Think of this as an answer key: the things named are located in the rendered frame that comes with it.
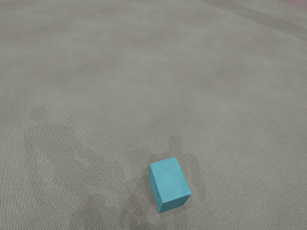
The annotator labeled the carton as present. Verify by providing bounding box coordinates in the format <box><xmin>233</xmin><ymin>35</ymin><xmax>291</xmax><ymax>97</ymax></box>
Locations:
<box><xmin>148</xmin><ymin>157</ymin><xmax>192</xmax><ymax>214</ymax></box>

